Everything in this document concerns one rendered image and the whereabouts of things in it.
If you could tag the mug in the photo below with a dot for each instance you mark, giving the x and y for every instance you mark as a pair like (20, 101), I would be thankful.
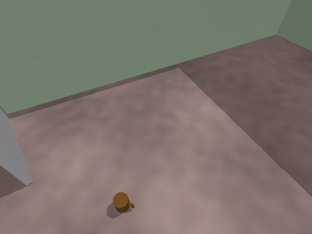
(122, 203)

